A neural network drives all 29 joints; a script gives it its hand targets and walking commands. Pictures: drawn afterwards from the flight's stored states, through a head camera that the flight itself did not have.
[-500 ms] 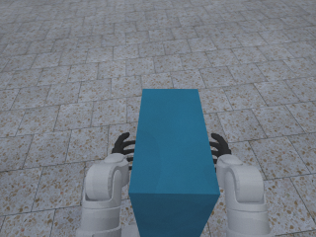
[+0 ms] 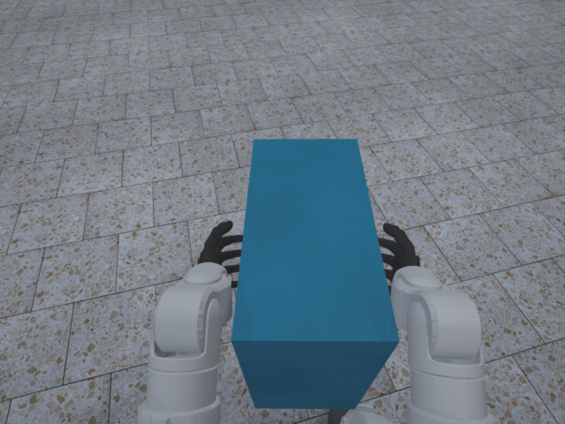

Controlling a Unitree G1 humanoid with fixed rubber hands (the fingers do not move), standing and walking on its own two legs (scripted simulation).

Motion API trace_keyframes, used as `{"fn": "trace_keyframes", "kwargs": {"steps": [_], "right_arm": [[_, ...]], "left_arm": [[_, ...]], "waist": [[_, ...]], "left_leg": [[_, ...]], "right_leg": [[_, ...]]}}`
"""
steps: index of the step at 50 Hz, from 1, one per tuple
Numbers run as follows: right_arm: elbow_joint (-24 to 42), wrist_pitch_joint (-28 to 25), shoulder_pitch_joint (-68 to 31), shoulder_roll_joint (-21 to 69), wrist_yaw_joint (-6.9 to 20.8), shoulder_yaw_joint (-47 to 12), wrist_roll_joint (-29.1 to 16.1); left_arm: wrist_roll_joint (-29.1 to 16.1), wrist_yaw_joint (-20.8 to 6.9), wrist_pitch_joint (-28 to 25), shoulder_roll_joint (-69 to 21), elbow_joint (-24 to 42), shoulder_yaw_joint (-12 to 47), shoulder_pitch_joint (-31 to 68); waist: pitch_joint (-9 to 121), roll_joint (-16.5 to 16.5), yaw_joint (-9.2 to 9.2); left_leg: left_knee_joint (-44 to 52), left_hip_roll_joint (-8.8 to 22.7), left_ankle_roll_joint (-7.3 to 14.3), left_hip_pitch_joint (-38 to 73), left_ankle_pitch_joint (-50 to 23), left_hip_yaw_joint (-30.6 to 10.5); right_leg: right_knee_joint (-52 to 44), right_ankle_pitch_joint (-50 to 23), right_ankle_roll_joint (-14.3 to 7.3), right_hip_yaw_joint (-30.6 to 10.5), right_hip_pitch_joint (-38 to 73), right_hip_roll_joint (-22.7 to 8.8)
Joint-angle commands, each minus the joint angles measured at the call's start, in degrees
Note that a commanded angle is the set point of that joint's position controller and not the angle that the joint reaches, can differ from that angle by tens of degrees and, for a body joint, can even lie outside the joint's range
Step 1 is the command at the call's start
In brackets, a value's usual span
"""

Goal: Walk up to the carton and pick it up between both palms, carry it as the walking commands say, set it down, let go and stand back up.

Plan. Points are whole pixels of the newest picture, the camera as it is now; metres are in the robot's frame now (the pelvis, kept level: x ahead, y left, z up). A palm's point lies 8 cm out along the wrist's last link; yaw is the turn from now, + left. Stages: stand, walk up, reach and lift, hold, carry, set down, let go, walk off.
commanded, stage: carry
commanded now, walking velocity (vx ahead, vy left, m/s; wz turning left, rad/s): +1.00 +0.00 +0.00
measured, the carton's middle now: (305, 276) +0.34 +0.00 +0.02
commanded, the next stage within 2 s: none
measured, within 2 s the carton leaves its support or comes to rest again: neither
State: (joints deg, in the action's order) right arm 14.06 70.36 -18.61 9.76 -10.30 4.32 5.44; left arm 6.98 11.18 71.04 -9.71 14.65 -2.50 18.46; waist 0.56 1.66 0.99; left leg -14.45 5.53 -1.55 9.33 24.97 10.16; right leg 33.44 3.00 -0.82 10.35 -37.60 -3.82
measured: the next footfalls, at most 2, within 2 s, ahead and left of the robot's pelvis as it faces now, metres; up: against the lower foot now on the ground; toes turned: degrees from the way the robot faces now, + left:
right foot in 0.06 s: +0.28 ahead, -0.12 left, +0.00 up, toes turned -7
left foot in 0.44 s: +0.64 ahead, +0.11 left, +0.00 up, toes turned +10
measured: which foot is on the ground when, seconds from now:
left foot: down 0.00-0.06, up 0.08-0.42, down 0.44-0.86, up 0.88-1.00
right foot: up 0.00-0.04, down 0.06-0.46, up 0.48-0.84, down 0.86-1.00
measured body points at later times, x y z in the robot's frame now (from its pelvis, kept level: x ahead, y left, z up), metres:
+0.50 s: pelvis +0.52 +0.02 +0.00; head +0.53 +0.03 +0.45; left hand +0.83 +0.14 +0.08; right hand +0.83 -0.10 +0.08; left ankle +0.60 +0.10 -0.73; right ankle +0.29 -0.10 -0.64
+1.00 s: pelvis +1.03 -0.01 +0.01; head +1.07 +0.01 +0.45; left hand +1.30 +0.17 +0.05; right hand +1.35 -0.07 +0.05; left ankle +0.91 +0.09 -0.62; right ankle +1.06 -0.09 -0.73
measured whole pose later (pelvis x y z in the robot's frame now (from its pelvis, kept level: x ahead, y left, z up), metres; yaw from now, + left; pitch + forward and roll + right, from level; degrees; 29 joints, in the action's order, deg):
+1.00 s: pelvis +1.03 -0.01 +0.01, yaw +6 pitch +4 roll -2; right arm 10.2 70.6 -16.8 9.2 -9.6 4.6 6.0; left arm 3.9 13.3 70.5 -9.4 9.6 -2.2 17.1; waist -1.2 1.5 -4.8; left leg -73.7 3.3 0.0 -28.4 19.4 1.1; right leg 27.0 12.1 -3.2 13.5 -19.2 -0.8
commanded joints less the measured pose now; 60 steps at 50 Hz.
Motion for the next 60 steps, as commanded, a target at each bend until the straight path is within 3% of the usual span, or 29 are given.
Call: {"fn": "trace_keyframes", "kwargs": {"steps": [1,2,3,4,5,7,8,10,14,18,21,22,23,24,25,27,29,37,40,42,43,44,45,47,48,50,54,58,60], "right_arm": [[4.1,-0.58,-23.69,58.49,16.92,-36.71,-24.0],[4.91,-0.57,-24.62,57.94,16.73,-37.41,-23.59],[5.96,-0.77,-26.63,56.99,16.65,-37.27,-23.61],[3.29,0.01,-23.8,57.03,16.86,-37.68,-22.78],[1.25,0.08,-23.15,57.73,16.45,-36.26,-21.39],[2.01,-1.34,-26.0,60.18,16.17,-35.91,-22.31],[3.88,-2.43,-27.1,61.39,15.63,-35.74,-22.56],[4.71,-3.61,-25.96,62.54,14.92,-34.89,-21.73],[5.3,-4.95,-22.93,63.35,14.04,-36.14,-20.63],[7.53,-3.66,-23.34,60.95,13.95,-36.93,-21.94],[4.62,-2.18,-23.27,59.05,14.08,-37.49,-22.6],[3.05,-1.82,-23.41,58.92,14.32,-37.83,-22.54],[0.48,-1.58,-23.57,58.35,14.29,-37.12,-21.57],[-1.34,-1.5,-23.35,57.72,14.47,-36.31,-21.38],[-0.94,-1.13,-25.52,59.78,14.96,-37.5,-22.03],[-0.47,-1.66,-27.3,63.66,16.09,-38.18,-23.48],[0.87,-2.01,-29.01,64.79,16.72,-38.02,-25.46],[3.42,-1.34,-24.79,59.91,17.92,-36.08,-25.63],[3.97,-0.95,-23.52,58.43,17.23,-35.89,-24.41],[5.36,-1.02,-24.32,57.73,16.77,-37.27,-23.93],[6.3,-1.3,-26.5,56.96,16.67,-36.79,-24.05],[3.88,-0.54,-23.29,56.93,16.88,-37.27,-23.33],[1.65,-0.45,-22.61,57.68,16.49,-35.92,-22.11],[2.87,-1.9,-25.68,59.96,16.17,-35.78,-23.04],[4.56,-2.94,-26.38,61.17,15.63,-35.52,-23.07],[5.1,-3.92,-25.24,62.17,15.07,-34.61,-22.06],[6.37,-5.22,-22.45,62.77,14.23,-35.83,-21.18],[8.15,-3.7,-23.17,60.34,14.13,-36.79,-22.56],[6.31,-2.64,-23.06,59.15,14.18,-37.34,-22.99]], "left_arm": [[-23.96,-15.38,-2.31,-58.54,5.61,36.75,26.36],[-24.53,-15.84,-2.34,-58.47,5.58,36.73,25.27],[-25.41,-16.47,-2.37,-58.66,7.04,37.12,26.16],[-25.21,-17.16,-1.76,-58.57,3.78,36.21,24.38],[-26.23,-17.74,-1.08,-59.66,2.05,36.96,25.2],[-28.04,-18.3,-1.94,-62.02,1.94,36.77,26.94],[-29.74,-18.51,-2.67,-63.65,3.55,37.63,28.91],[-30.67,-18.5,-3.53,-65.76,4.15,37.58,29.2],[-29.83,-18.52,-4.29,-63.52,7.47,36.45,29.06],[-27.88,-18.21,-2.7,-60.16,7.79,36.4,25.34],[-25.35,-18.02,-1.5,-56.83,6.61,35.77,24.07],[-24.15,-18.09,-1.18,-55.25,5.49,35.18,24.66],[-23.89,-18.32,-0.74,-55.18,3.69,35.44,25.28],[-23.8,-18.35,-0.3,-56.53,1.49,34.77,24.0],[-22.43,-18.03,-0.7,-57.26,-0.72,33.09,24.68],[-23.69,-18.05,-1.91,-60.69,0.82,33.82,27.35],[-23.95,-17.28,-2.82,-61.49,0.76,32.96,26.7],[-22.63,-14.37,-3.32,-60.22,3.82,36.18,25.14],[-23.56,-14.99,-2.78,-58.61,4.9,37.12,25.75],[-24.78,-15.91,-2.81,-58.67,5.6,37.45,25.07],[-25.7,-16.49,-2.85,-59.13,7.32,38.08,26.45],[-25.47,-17.15,-2.27,-58.89,3.94,37.11,24.08],[-26.48,-17.61,-1.7,-59.96,2.33,37.79,24.93],[-28.33,-18.14,-2.56,-62.22,2.38,37.67,26.37],[-29.92,-18.33,-3.23,-63.85,3.85,38.53,28.1],[-30.55,-18.27,-3.95,-65.77,4.29,38.31,28.53],[-29.84,-18.23,-4.71,-63.55,7.9,37.59,28.47],[-27.4,-17.88,-3.06,-59.97,7.9,36.96,24.43],[-25.87,-17.79,-2.18,-57.63,7.3,36.53,23.77]], "waist": [[20.93,11.16,-3.34],[24.75,4.99,-7.09],[24.35,-1.22,-8.08],[23.96,-19.7,-4.28],[31.94,-16.5,-3.33],[28.92,-7.31,-4.11],[28.23,-4.06,-3.71],[27.63,-4.45,-2.64],[21.37,-9.52,-2.44],[18.33,-10.1,-2.46],[25.03,-11.55,-0.55],[27.47,-8.63,1.37],[25.49,3.24,2.07],[29.04,18.68,0.85],[28.85,9.71,0.34],[24.17,-1.42,0.49],[21.66,0.14,0.0],[14.13,10.36,-0.72],[18.12,13.15,-2.12],[25.1,4.53,-7.39],[24.51,-0.99,-8.13],[24.96,-19.05,-3.9],[32.36,-15.68,-3.28],[28.62,-6.57,-4.27],[27.48,-3.39,-3.78],[25.88,-3.99,-2.78],[20.09,-9.57,-2.53],[18.91,-10.56,-2.61],[23.23,-11.7,-1.47]], "left_leg": [[-21.8,5.64,2.94,-7.03,-73.67,4.73],[-38.13,2.55,2.02,-13.64,-67.98,6.29],[-54.53,-1.08,2.32,-27.72,-43.49,2.64],[-68.85,-10.4,1.33,-44.99,-1.94,-1.99],[-74.92,-6.7,2.26,-51.54,-1.87,-11.45],[-70.41,-1.21,1.89,-54.49,-1.74,-13.94],[-64.83,0.57,1.39,-53.86,-3.67,-14.24],[-52.15,2.56,1.47,-50.16,-6.93,-13.82],[-26.12,0.43,1.23,-40.36,-16.59,-5.65],[-13.92,-5.84,0.38,-29.01,-24.94,3.69],[-9.35,-9.76,1.13,-11.03,-19.82,8.63],[-9.41,-6.13,2.75,0.35,-13.98,3.11],[-2.29,7.05,8.1,6.48,2.29,-23.04],[5.47,18.34,15.91,16.41,-2.67,-49.27],[0.52,19.49,16.16,15.96,-13.09,-42.75],[-4.22,15.56,12.58,7.86,-32.11,-28.39],[-3.56,12.67,9.27,6.16,-36.74,-20.34],[1.04,6.19,5.15,1.05,-58.85,0.11],[-11.62,6.24,3.68,-2.98,-77.37,3.17],[-40.43,2.0,2.15,-12.36,-70.3,6.35],[-56.58,-1.49,2.53,-28.61,-43.95,1.73],[-70.36,-10.51,1.69,-45.24,-1.22,-2.63],[-76.07,-6.22,2.42,-51.84,-1.69,-11.46],[-69.44,-0.88,1.96,-55.1,-1.69,-13.85],[-62.9,0.96,1.46,-54.11,-4.27,-14.22],[-48.17,3.03,1.46,-50.53,-7.8,-13.87],[-20.91,-0.87,0.76,-37.91,-19.77,-4.07],[-12.31,-6.27,0.33,-26.63,-26.91,4.54],[-10.09,-8.42,1.03,-15.66,-23.63,7.55]], "right_leg": [[-2.0,-3.4,-2.43,6.38,31.54,5.97],[-6.57,-1.48,-2.94,8.22,45.25,7.52],[-4.75,5.47,-3.65,2.14,55.14,3.64],[-15.17,11.22,-10.82,-31.78,57.35,-13.44],[-18.16,6.38,-15.75,-44.83,63.59,-21.02],[-12.99,-14.13,-14.58,-35.53,57.52,-19.55],[-13.23,-13.09,-12.53,-31.19,53.83,-17.87],[-17.53,-3.25,-9.58,-25.18,49.14,-16.33],[-24.26,-2.94,-7.08,-9.27,43.38,-10.93],[-20.37,-23.59,-5.2,-1.01,43.42,-7.11],[2.83,-41.47,-2.84,3.37,43.7,-6.64],[17.62,-35.38,-1.28,2.31,33.95,-6.04],[35.33,-15.28,-0.02,-0.43,15.49,-1.16],[46.84,18.74,0.15,-7.43,-1.85,5.42],[51.55,17.42,-0.79,-13.93,-5.56,-0.22],[45.07,16.58,-0.2,-14.12,-5.5,-2.82],[37.01,14.41,1.01,-11.51,-6.41,-3.33],[1.6,-1.18,0.64,1.55,5.62,1.86],[0.12,-2.6,-1.57,6.3,22.72,6.12],[-8.69,-2.01,-3.29,8.83,45.32,8.18],[-5.49,4.4,-4.5,0.15,56.15,2.62],[-15.65,6.96,-11.92,-34.41,58.46,-14.86],[-16.8,0.83,-16.9,-44.08,64.79,-21.44],[-12.99,-15.72,-15.05,-34.49,58.22,-19.44],[-13.96,-12.64,-12.79,-30.17,54.11,-17.7],[-19.38,-0.89,-10.04,-24.45,49.06,-16.24],[-25.56,-3.25,-6.82,-7.01,42.14,-9.12],[-19.05,-27.1,-5.23,-0.51,43.49,-7.18],[-4.29,-38.53,-3.59,2.44,44.13,-6.73]]}}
